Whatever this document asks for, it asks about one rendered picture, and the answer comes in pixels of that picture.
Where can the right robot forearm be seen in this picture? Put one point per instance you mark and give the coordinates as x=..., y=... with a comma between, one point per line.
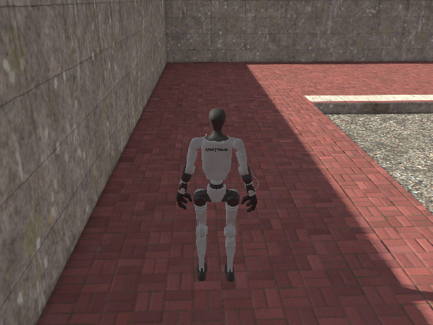
x=249, y=183

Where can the robot left upper arm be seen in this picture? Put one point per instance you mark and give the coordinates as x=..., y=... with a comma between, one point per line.
x=192, y=154

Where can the humanoid robot head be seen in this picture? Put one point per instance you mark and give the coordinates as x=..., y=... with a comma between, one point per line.
x=217, y=119

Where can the robot right upper arm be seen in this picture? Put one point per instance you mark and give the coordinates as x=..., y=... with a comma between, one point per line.
x=241, y=155

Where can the left robot forearm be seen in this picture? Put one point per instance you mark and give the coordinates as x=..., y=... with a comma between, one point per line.
x=184, y=181

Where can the left robot shin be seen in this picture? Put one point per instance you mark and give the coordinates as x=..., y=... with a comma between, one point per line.
x=201, y=248

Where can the robot left hand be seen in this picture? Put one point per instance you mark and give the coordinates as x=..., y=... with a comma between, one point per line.
x=180, y=199

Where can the robot right hand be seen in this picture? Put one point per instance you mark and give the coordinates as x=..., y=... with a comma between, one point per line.
x=253, y=202

